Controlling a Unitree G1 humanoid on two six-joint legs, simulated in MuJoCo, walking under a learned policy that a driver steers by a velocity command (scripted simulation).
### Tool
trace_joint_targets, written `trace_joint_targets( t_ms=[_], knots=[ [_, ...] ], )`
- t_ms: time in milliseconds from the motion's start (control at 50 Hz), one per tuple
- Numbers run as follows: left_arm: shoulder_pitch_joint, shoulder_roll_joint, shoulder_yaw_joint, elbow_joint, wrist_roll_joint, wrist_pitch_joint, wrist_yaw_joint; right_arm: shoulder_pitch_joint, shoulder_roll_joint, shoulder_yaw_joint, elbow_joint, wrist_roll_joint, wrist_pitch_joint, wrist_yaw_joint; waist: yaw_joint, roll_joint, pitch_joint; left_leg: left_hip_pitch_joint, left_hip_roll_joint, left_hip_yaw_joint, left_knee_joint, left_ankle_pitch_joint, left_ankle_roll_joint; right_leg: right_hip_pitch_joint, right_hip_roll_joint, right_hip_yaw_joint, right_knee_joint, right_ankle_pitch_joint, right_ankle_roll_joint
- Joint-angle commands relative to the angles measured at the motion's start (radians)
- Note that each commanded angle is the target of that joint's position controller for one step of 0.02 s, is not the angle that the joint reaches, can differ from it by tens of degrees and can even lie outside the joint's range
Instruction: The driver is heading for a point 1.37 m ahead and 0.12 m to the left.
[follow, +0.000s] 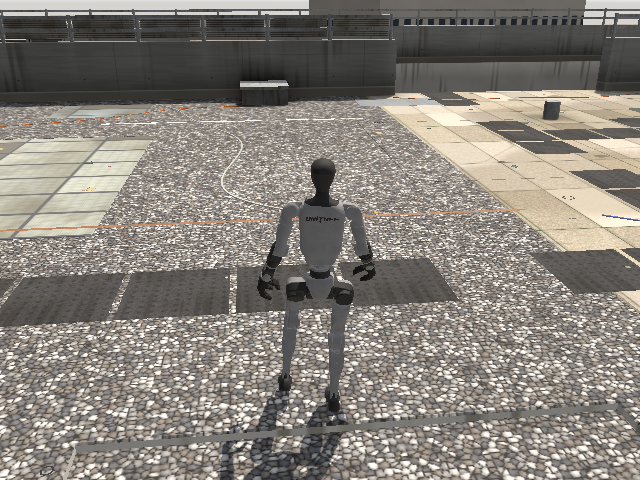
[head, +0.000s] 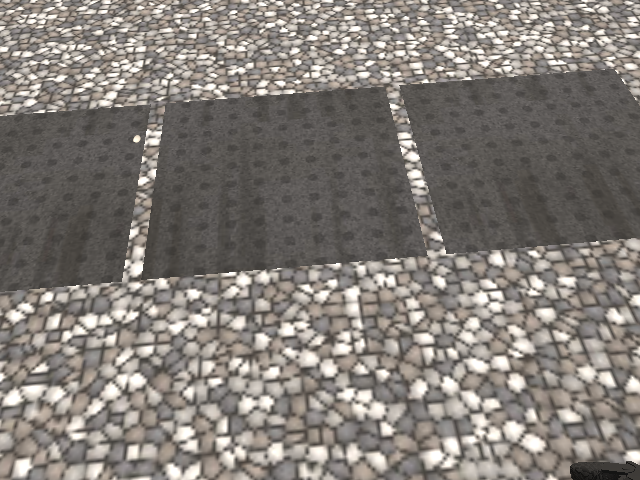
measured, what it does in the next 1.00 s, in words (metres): walks ahead: left foot, then right foot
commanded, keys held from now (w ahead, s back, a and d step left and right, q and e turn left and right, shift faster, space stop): w+e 0.08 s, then w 0.60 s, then w+q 0.32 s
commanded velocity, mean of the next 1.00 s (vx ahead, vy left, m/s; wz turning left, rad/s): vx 0.50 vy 0.00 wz -0.09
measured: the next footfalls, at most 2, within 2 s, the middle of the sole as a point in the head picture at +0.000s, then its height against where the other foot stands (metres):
left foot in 0.26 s outside the picture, level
right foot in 0.78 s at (423, 439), level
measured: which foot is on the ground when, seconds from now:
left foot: up 0.00-0.24, down 0.26-0.80, up 0.82-1.00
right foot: down 0.00-0.28, up 0.30-0.76, down 0.78-1.00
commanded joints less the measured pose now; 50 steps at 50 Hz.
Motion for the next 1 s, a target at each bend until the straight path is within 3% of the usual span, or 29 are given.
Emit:
trace_joint_targets(
  t_ms=[20, 60, 100, 160, 200, 240, 260, 280, 300, 320, 340, 360, 380, 420, 460, 560, 660, 720, 740, 760, 780, 800, 820, 840, 860, 880, 920, 960, 1000],
  knots=[
    [-0.027, 0.155, 0.047, -0.064, -0.008, -0.017, 0.022, -0.035, -0.039, -0.008, -0.048, -0.004, 0.003, -0.004, -0.022, -0.056, -0.002, 0.018, -0.019, 0.017, -0.225, 0.152, -0.042, -0.015, -0.199, 0.210, -0.200, 0.171, -0.160],
    [-0.009, 0.172, 0.054, -0.056, -0.012, -0.010, 0.026, -0.108, -0.026, -0.003, -0.062, 0.009, -0.001, 0.002, 0.007, -0.097, 0.004, 0.072, -0.052, 0.019, -0.388, 0.241, -0.055, -0.021, -0.188, 0.205, -0.194, 0.094, -0.138],
    [0.010, 0.187, 0.060, -0.043, -0.018, -0.007, 0.026, -0.154, -0.040, -0.005, -0.072, 0.021, -0.006, 0.011, 0.029, -0.116, 0.003, 0.112, -0.071, 0.021, -0.478, 0.271, -0.060, -0.002, -0.205, 0.224, -0.182, 0.042, -0.128],
    [0.037, 0.167, 0.055, -0.016, -0.021, -0.003, 0.024, -0.165, -0.075, -0.018, -0.078, 0.026, -0.020, 0.025, 0.041, -0.129, -0.001, 0.148, -0.063, -0.005, -0.564, 0.279, -0.036, 0.083, -0.253, 0.283, -0.127, 0.013, -0.112],
    [0.029, 0.168, 0.058, -0.008, -0.014, 0.002, 0.024, -0.130, -0.097, -0.029, -0.072, 0.026, -0.029, 0.030, 0.023, -0.155, 0.002, 0.186, -0.063, 0.003, -0.596, 0.206, -0.003, 0.133, -0.275, 0.313, -0.078, 0.058, -0.094],
    [0.019, 0.141, 0.050, -0.012, -0.008, 0.008, 0.021, 0.002, -0.127, -0.052, -0.035, 0.015, -0.036, 0.024, -0.041, -0.157, -0.057, 0.371, -0.080, 0.043, -0.651, 0.159, 0.045, 0.137, -0.223, 0.286, 0.063, 0.222, -0.057],
    [0.015, 0.095, 0.031, -0.027, 0.002, 0.007, 0.019, 0.138, -0.170, -0.065, -0.022, 0.000, -0.041, 0.019, -0.103, -0.097, -0.185, 0.593, 0.043, -0.075, -0.622, 0.152, 0.107, 0.058, -0.173, 0.233, 0.291, 0.183, -0.021],
    [0.136, 0.038, 0.012, -0.039, -0.015, -0.004, 0.021, 0.258, -0.267, -0.091, 0.008, -0.014, -0.033, 0.016, -0.085, 0.182, -0.318, 0.948, 0.249, -0.483, -0.678, -0.011, 0.272, -0.289, -0.029, 0.101, 0.644, -0.098, 0.067],
    [0.143, 0.083, 0.015, -0.033, -0.027, -0.013, 0.026, 0.311, -0.211, -0.082, 0.036, 0.015, -0.027, 0.029, -0.105, 0.258, -0.309, 0.988, 0.308, -0.746, -0.810, -0.278, 0.317, -0.479, -0.022, 0.131, 0.814, -0.376, 0.085],
    [0.043, 0.154, 0.033, -0.038, -0.035, -0.015, 0.025, 0.263, -0.144, -0.061, 0.031, 0.025, -0.023, 0.026, -0.121, 0.138, -0.167, 0.880, 0.281, -0.637, -0.824, -0.340, 0.274, -0.548, -0.072, 0.154, 0.885, -0.301, 0.079],
    [-0.040, 0.156, 0.031, -0.055, -0.024, -0.017, 0.025, 0.212, -0.119, -0.051, 0.020, 0.018, -0.015, 0.022, -0.111, 0.064, -0.095, 0.765, 0.239, -0.498, -0.823, -0.253, 0.241, -0.536, -0.113, 0.115, 0.874, -0.227, 0.076],
    [-0.089, 0.143, 0.030, -0.068, -0.007, -0.021, 0.023, 0.180, -0.096, -0.041, 0.022, 0.012, -0.010, 0.021, -0.094, 0.037, -0.034, 0.664, 0.194, -0.404, -0.848, -0.153, 0.234, -0.520, -0.140, 0.094, 0.816, -0.169, 0.075],
    [-0.096, 0.129, 0.032, -0.068, -0.001, -0.023, 0.020, 0.163, -0.077, -0.033, 0.025, 0.003, -0.012, 0.018, -0.069, 0.057, -0.013, 0.604, 0.159, -0.338, -0.869, -0.064, 0.225, -0.482, -0.173, 0.082, 0.762, -0.124, 0.075],
    [-0.073, 0.097, 0.026, -0.056, -0.004, -0.019, 0.015, 0.166, -0.068, -0.029, 0.036, 0.006, -0.017, 0.016, -0.050, 0.084, -0.016, 0.557, 0.122, -0.258, -0.900, 0.055, 0.227, -0.430, -0.189, 0.054, 0.708, -0.088, 0.083],
    [-0.102, 0.075, 0.019, -0.064, -0.001, -0.016, 0.015, 0.187, -0.094, -0.034, 0.055, 0.016, -0.021, 0.013, -0.049, 0.072, 0.000, 0.543, 0.123, -0.204, -0.923, 0.163, 0.243, -0.454, -0.199, 0.033, 0.635, -0.052, 0.099],
    [-0.267, 0.036, 0.002, -0.095, 0.000, -0.029, 0.003, 0.244, -0.132, -0.038, 0.095, 0.026, -0.006, 0.004, -0.100, 0.050, 0.026, 0.552, 0.089, -0.071, -0.941, 0.306, 0.214, -0.421, -0.188, -0.010, 0.316, 0.188, 0.114],
    [-0.411, 0.039, 0.002, -0.133, -0.015, -0.040, -0.026, 0.334, -0.147, -0.036, 0.146, 0.035, 0.017, -0.001, -0.143, 0.043, 0.061, 0.638, 0.129, -0.061, -0.911, 0.314, 0.201, -0.383, -0.150, -0.031, 0.147, 0.247, 0.095],
    [-0.415, 0.065, 0.013, -0.146, -0.012, -0.049, -0.037, 0.346, -0.164, -0.043, 0.163, 0.039, 0.036, -0.009, -0.110, 0.051, 0.055, 0.707, 0.160, -0.088, -0.835, 0.442, 0.179, -0.321, -0.126, -0.027, 0.082, 0.150, 0.059],
    [-0.359, 0.088, 0.024, -0.134, -0.008, -0.052, -0.035, 0.332, -0.180, -0.047, 0.160, 0.039, 0.040, -0.012, -0.071, 0.063, 0.021, 0.707, 0.152, -0.086, -0.769, 0.578, 0.169, -0.225, -0.102, -0.042, 0.065, 0.121, 0.044],
    [-0.229, 0.125, 0.045, -0.098, -0.004, -0.053, -0.027, 0.310, -0.181, -0.046, 0.155, 0.039, 0.044, -0.013, 0.003, 0.055, -0.059, 0.667, 0.113, -0.057, -0.634, 0.690, 0.147, -0.031, -0.083, -0.062, 0.030, 0.149, 0.017],
    [-0.055, 0.178, 0.066, -0.061, 0.009, -0.051, -0.014, 0.292, -0.152, -0.034, 0.132, 0.026, 0.041, -0.014, 0.081, 0.034, -0.195, 0.503, 0.066, -0.033, -0.414, 0.572, 0.116, 0.275, -0.176, 0.014, 0.085, 0.193, -0.031],
    [0.074, 0.278, 0.088, -0.044, 0.031, -0.043, -0.001, 0.373, -0.039, 0.000, 0.099, 0.011, 0.025, -0.011, 0.078, -0.188, -0.369, 0.125, -0.080, 0.036, -0.028, 0.081, 0.046, 0.685, -0.451, 0.380, 0.100, 0.171, -0.145],
    [0.098, 0.218, 0.073, -0.031, 0.020, -0.036, -0.004, 0.410, -0.054, 0.003, 0.115, 0.033, 0.009, -0.006, 0.079, -0.295, -0.472, -0.024, -0.123, -0.068, 0.158, -0.359, 0.032, 0.721, -0.542, 0.662, -0.033, 0.017, -0.219],
    [0.039, 0.156, 0.054, -0.028, 0.012, -0.033, -0.001, 0.326, -0.143, -0.027, 0.103, 0.059, 0.007, -0.005, 0.081, -0.195, -0.289, -0.105, -0.065, -0.082, 0.221, -0.305, 0.031, 0.580, -0.498, 0.535, -0.071, -0.059, -0.170],
    [-0.025, 0.124, 0.043, -0.026, 0.006, -0.033, 0.001, 0.252, -0.143, -0.029, 0.084, 0.061, 0.008, -0.005, 0.057, -0.151, -0.169, -0.108, -0.019, -0.048, 0.197, -0.218, 0.031, 0.430, -0.453, 0.390, -0.103, -0.047, -0.135],
    [-0.085, 0.095, 0.033, -0.018, 0.008, -0.036, -0.003, 0.218, -0.125, -0.030, 0.078, 0.050, 0.016, -0.007, 0.022, -0.106, -0.087, -0.074, 0.010, -0.035, 0.148, -0.157, 0.027, 0.289, -0.409, 0.297, -0.150, -0.008, -0.116],
    [-0.157, 0.069, 0.029, -0.006, 0.018, -0.053, -0.008, 0.256, -0.086, -0.034, 0.090, 0.043, 0.045, -0.009, -0.040, -0.136, -0.027, 0.035, 0.046, -0.042, 0.092, -0.078, 0.016, 0.121, -0.360, 0.165, -0.234, 0.052, -0.096],
    [-0.177, 0.079, 0.037, 0.015, 0.019, -0.070, -0.008, 0.259, -0.052, -0.032, 0.087, 0.042, 0.066, -0.011, -0.063, -0.119, 0.003, 0.045, 0.052, -0.043, 0.070, -0.033, 0.003, 0.059, -0.359, 0.080, -0.282, 0.137, -0.105],
    [-0.174, 0.097, 0.045, 0.038, 0.024, -0.077, -0.002, 0.216, -0.052, -0.035, 0.066, 0.037, 0.074, -0.013, -0.065, -0.094, 0.024, -0.004, 0.055, -0.058, 0.008, 0.051, -0.007, 0.065, -0.358, 0.008, -0.298, 0.199, -0.105]
  ],
)
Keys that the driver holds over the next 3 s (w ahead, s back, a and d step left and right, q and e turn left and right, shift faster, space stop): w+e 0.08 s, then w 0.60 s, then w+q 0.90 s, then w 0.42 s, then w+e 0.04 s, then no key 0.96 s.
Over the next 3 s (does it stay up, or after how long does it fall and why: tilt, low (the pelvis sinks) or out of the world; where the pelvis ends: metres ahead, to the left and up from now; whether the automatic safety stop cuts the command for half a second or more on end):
stays up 1.33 0.18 -0.01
